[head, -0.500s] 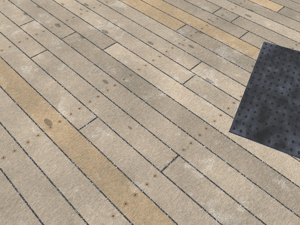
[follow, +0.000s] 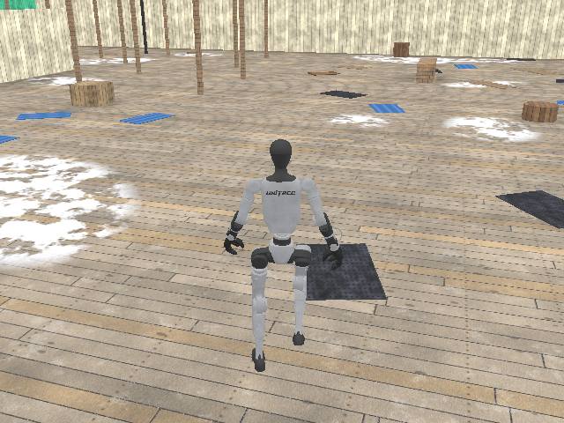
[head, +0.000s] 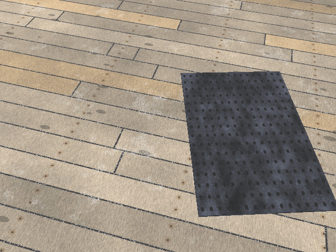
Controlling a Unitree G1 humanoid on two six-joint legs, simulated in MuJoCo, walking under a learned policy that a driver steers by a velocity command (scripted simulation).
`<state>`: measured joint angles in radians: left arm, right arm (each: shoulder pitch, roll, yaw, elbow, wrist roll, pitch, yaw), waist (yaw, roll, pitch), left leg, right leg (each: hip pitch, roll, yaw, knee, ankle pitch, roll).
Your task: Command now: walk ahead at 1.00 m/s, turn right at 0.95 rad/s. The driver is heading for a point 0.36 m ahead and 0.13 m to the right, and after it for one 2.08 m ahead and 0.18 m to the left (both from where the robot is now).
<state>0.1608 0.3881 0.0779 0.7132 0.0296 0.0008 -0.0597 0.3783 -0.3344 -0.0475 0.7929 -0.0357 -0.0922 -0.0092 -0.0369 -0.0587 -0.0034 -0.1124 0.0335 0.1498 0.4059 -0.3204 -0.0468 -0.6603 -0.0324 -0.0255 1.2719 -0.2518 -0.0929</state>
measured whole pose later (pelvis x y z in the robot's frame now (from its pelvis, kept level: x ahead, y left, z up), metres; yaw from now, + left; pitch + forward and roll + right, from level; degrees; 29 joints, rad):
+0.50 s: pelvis +0.42 -0.03 +0.00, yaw -14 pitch +1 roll +0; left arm 0.24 0.24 0.03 0.80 0.01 -0.08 0.02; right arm 0.19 -0.28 -0.05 0.72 0.02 -0.10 -0.01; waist 0.03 0.02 0.08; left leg -0.72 0.09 -0.04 0.83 0.00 -0.03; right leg -0.09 0.15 -0.05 0.37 -0.28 -0.15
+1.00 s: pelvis +0.61 -0.08 +0.00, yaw +10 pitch +2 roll -1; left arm 0.07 0.26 0.05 0.69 -0.01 -0.01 0.03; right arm 0.18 -0.33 -0.10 0.57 0.02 0.06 -0.04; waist -0.03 0.01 0.06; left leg -0.41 -0.21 -0.28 0.49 -0.08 0.05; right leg -0.50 0.06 0.22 0.70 -0.27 0.07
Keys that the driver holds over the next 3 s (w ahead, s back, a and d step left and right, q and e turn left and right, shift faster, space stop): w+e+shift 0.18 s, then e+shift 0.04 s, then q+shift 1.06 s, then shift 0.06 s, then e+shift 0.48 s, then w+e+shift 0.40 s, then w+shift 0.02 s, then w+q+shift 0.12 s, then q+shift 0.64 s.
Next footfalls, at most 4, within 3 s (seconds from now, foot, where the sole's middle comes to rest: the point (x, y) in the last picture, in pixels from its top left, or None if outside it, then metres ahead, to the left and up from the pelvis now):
0.22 right None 0.39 -0.05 -0.77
0.62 left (167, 197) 0.72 -0.01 -0.77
1.06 right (210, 189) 0.76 -0.20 -0.77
1.50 left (158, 223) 0.61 0.03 -0.77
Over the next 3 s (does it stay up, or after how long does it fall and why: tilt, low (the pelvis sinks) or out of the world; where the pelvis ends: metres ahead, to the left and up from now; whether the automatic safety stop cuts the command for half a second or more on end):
stays up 1.23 -0.12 0.00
